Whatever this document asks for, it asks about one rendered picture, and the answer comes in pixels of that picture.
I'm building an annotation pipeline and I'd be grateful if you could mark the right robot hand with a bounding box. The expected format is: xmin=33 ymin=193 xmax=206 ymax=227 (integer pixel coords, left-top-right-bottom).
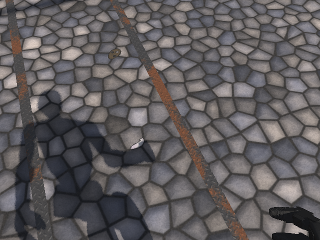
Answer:
xmin=269 ymin=206 xmax=320 ymax=240

